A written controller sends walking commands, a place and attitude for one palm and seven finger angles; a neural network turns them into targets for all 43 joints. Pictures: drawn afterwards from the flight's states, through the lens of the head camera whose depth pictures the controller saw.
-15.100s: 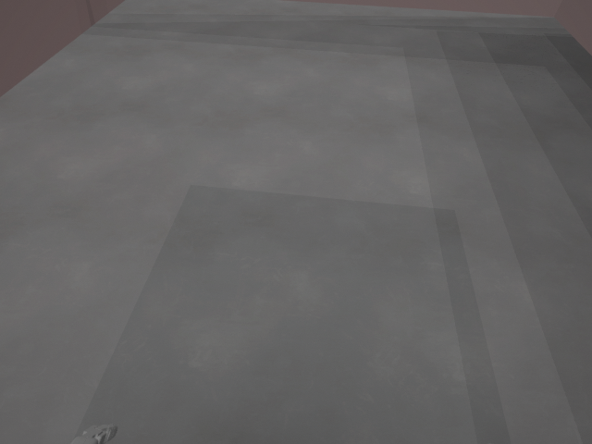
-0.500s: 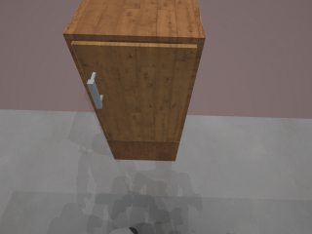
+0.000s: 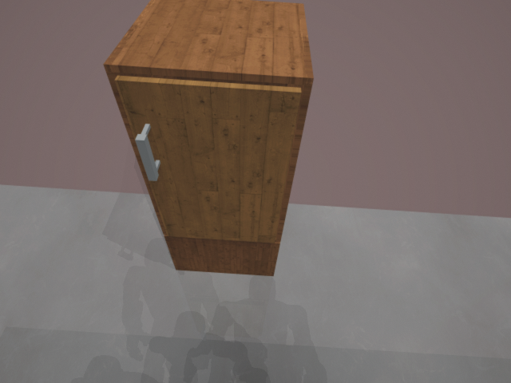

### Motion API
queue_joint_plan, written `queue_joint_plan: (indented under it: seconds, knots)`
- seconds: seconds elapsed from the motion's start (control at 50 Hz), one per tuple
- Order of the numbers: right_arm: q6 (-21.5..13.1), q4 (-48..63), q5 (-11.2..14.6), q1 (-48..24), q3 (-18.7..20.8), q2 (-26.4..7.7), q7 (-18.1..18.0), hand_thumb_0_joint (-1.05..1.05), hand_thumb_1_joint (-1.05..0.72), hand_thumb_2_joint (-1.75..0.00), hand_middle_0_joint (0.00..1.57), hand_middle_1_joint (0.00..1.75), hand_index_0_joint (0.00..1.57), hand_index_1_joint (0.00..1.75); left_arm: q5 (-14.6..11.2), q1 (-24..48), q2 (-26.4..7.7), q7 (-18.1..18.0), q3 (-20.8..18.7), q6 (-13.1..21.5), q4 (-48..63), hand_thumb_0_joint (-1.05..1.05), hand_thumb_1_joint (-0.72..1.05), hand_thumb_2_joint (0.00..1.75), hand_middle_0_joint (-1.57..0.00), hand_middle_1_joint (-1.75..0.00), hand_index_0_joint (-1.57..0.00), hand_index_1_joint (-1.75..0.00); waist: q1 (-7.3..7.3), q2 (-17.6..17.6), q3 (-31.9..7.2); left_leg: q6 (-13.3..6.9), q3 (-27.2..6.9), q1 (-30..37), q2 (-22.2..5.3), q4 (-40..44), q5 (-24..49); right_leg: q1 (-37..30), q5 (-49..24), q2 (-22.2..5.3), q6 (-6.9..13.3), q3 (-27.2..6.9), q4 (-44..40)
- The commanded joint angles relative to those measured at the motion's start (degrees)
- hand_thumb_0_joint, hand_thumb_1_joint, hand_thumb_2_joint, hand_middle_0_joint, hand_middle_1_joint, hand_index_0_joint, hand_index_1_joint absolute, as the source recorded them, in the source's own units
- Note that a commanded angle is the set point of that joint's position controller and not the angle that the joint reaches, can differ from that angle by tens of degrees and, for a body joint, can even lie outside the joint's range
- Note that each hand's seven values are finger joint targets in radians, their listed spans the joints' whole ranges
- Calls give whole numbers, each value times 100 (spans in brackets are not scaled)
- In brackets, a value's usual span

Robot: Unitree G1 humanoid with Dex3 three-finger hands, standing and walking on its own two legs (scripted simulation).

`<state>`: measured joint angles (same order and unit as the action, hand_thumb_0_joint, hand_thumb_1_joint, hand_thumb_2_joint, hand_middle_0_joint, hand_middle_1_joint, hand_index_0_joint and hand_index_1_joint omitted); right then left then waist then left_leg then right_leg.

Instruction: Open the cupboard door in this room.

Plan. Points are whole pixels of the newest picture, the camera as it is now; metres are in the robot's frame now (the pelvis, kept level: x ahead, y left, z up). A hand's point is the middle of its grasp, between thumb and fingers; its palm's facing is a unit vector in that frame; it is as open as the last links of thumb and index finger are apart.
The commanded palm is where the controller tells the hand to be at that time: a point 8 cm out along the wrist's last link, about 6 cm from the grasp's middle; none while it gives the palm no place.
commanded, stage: look again from close up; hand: left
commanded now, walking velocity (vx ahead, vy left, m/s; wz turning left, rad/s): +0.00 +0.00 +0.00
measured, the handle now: (150, 153) +0.59 +0.29 -0.04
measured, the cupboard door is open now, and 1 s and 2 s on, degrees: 0 0 0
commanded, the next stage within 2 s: shuffle to correct the standing spot in 0.54 s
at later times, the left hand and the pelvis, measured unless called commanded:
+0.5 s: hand out of the picture -0.04 +0.20 -0.18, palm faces +0.03 -0.98 -0.18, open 7.4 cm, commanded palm none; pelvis -0.03 +0.03 +0.00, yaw +0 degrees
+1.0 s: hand out of the picture -0.04 +0.20 -0.19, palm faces +0.06 -0.99 -0.14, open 7.4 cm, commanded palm none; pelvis -0.01 +0.04 -0.01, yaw -1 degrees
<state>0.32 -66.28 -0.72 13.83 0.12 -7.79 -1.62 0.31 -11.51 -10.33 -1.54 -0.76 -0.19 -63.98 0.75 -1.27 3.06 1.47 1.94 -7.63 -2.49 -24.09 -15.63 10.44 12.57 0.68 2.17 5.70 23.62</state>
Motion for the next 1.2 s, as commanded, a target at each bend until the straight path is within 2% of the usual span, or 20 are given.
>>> queue_joint_plan:
  seconds: [0.0, 0.04, 0.06, 0.08, 0.1, 0.12, 0.18, 0.24, 0.62, 0.72, 0.82, 0.88, 0.92, 0.96, 1.0, 1.04, 1.06, 1.1, 1.12, 1.18]
  knots:
    - [-64, 172, 19, 204, 108, -572, -62, 0, -90, -90, 20, 30, 20, 30, -11, -374, -476, -24, -28, 56, 68, 0, 90, 90, -20, -30, -20, -30, 0, 289, 96, -199, -421, -366, -444, 645, 498, -166, -296, -745, -116, -721, -659]
    - [-64, 151, 14, 257, 96, -560, -67, 0, -90, -90, 20, 30, 20, 30, -11, -430, -438, -21, -14, 62, 29, 0, 90, 90, -20, -30, -20, -30, -18, 183, 169, -199, -388, -310, -398, 651, 438, -40, -141, -750, -108, -776, -736]
    - [-164, 507, 61, -211, 125, -778, 22, 0, -90, -90, 20, 30, 20, 30, 72, -1063, -567, -259, 2, 229, -99, 0, 90, 90, -20, -30, -20, -30, 201, 374, 233, -36, 1, -686, -304, -595, 331, -23, -2348, -1099, -273, -1063, -417]
    - [-146, 714, 60, 10, 51, -583, 55, 0, -90, -90, 20, 30, 20, 30, 72, -950, -803, -228, -4, 341, -23, 0, 90, 90, -20, -30, -20, -30, -136, 140, -138, -58, -20, -606, -206, -523, 339, -348, -3748, -1338, -35, -1058, -139]
    - [-172, 696, 22, 536, 63, -405, 36, 0, -90, -90, 20, 30, 20, 30, 45, -913, -680, -213, -14, 356, 114, 0, 90, 90, -20, -30, -20, -30, -258, -158, -998, -168, -83, -382, -146, -400, 152, -781, -3698, -1287, 98, -997, 183]
    - [-185, 677, 15, 653, 83, -485, 11, 0, -90, -90, 20, 30, 20, 30, 31, -780, -574, -185, 5, 325, 173, 0, 90, 90, -20, -30, -20, -30, -271, -148, -1200, -215, -128, -263, -174, -349, 486, -799, -3237, -1152, 130, -798, 298]
    - [-156, 711, -6, 561, 42, -555, -7, 0, -90, -90, 20, 30, 20, 30, 52, -622, -396, -104, 48, 180, 246, 0, 90, 90, -20, -30, -20, -30, -179, 263, -39, -292, -334, -582, -356, 31, 666, 137, -662, -778, 53, -652, 54]
    - [-150, 810, -18, 515, 18, -591, 10, 0, -90, -90, 20, 30, 20, 30, 52, -759, -352, -58, 61, 148, 236, 0, 90, 90, -20, -30, -20, -30, -106, 147, 439, -334, -476, -1006, -293, 325, 50, 357, 348, -664, 12, -719, -158]
    - [-210, 538, -16, 885, -4, -489, -3, 0, -90, -90, 20, 30, 20, 30, 57, -1099, -129, -34, 35, 153, 208, 0, 90, 90, -20, -30, -20, -30, -54, 132, 233, -396, -587, -1163, -287, 655, -391, 107, 81, -675, -38, -629, -58]
    - [-100, 536, -75, 982, 26, -477, 46, 0, -90, -90, 20, 30, 20, 30, 118, -1210, -254, -7, -78, 120, 280, 0, 90, 90, -20, -30, -20, -30, 7, 10, 545, -453, -438, -1565, -85, 330, -1598, 422, 1907, -756, 106, -894, -187]
    - [-93, 619, -91, 1152, 40, -249, 83, 0, -90, -90, 20, 30, 20, 30, 87, -1343, -494, -20, -253, 139, 357, 0, 90, 90, -20, -30, -20, -30, -54, -588, 425, -382, 148, -1344, 249, -952, -871, 796, 2831, -1446, 504, -1799, -908]
    - [-162, 541, -86, 1479, 37, -240, 93, 0, -90, -90, 20, 30, 20, 30, 111, -1046, -362, 3, -270, 120, 486, 0, 90, 90, -20, -30, -20, -30, -202, -4, 521, -428, -76, -781, 137, -164, -883, 1253, 2289, -1011, 362, -1078, -211]
    - [-231, 472, -91, 1697, 88, -546, 59, 0, -90, -90, 20, 30, 20, 30, 137, -900, -76, 52, -217, 116, 578, 0, 90, 90, -20, -30, -20, -30, -268, 1199, 610, -742, -1189, -701, -615, 843, -1370, 1494, 1538, -353, 117, -153, 1169]
    - [-295, 478, -79, 1765, 110, -658, -12, 0, -90, -90, 20, 30, 20, 30, 170, -636, 146, 92, -141, 211, 698, 0, 90, 90, -20, -30, -20, -30, -289, 1259, 675, -1318, -1962, -118, -1199, 1076, -220, 2143, 1433, -209, 81, 20, 2173]
    - [-342, 507, -91, 1652, 75, -598, -16, 0, -90, -90, 20, 30, 20, 30, 120, -522, 211, 119, -132, 288, 728, 0, 90, 90, -20, -30, -20, -30, -212, 802, 457, -1448, -1589, 66, -1185, 662, 1440, 1894, 1571, -319, 90, -46, 1939]
    - [-355, 569, -49, 1348, 50, -620, -33, 0, -90, -90, 20, 30, 20, 30, 93, -968, 260, 136, -164, 314, 575, 0, 90, 90, -20, -30, -20, -30, 77, 636, 76, -1164, -816, -475, -799, 86, 1999, 451, 674, -266, 59, 60, 856]
    - [-365, 625, -8, 1196, 49, -574, -33, 0, -90, -90, 20, 30, 20, 30, 93, -1374, 122, 115, -221, 338, 455, 0, 90, 90, -20, -30, -20, -30, 265, 327, -81, -932, -492, -1181, -496, -385, 1528, -568, 165, -480, 165, -308, 503]
    - [-402, 912, -10, 930, 66, -325, 44, 0, -90, -90, 20, 30, 20, 30, 90, -2265, -734, 26, -411, 387, 206, 0, 90, 90, -20, -30, -20, -30, 512, -1127, -325, -377, 470, -3005, 380, -2275, -1282, -2036, -820, -2593, 1092, -2846, -544]
    - [-359, 980, -48, 630, 120, -447, 46, 0, -90, -90, 20, 30, 20, 30, 90, -2382, -783, -16, -442, 387, 199, 0, 90, 90, -20, -30, -20, -30, 596, -638, -164, -320, 39, -3200, 162, -3158, -1839, -1652, -824, -2899, 1470, -3203, -762]
    - [-183, 931, -36, 544, 147, -196, 151, 0, -90, -90, 20, 30, 20, 30, 144, -1265, -404, -98, -331, 313, 453, 0, 90, 90, -20, -30, -20, -30, 30, -731, 400, -250, -217, -2539, -275, -3162, -1236, -8, -1351, -2272, 1070, -1652, -767]
